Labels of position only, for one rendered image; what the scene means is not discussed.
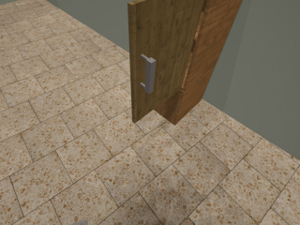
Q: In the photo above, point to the cupboard door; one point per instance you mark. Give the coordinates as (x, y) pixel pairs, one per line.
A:
(164, 30)

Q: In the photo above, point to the handle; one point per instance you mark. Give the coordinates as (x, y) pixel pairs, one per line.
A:
(150, 71)

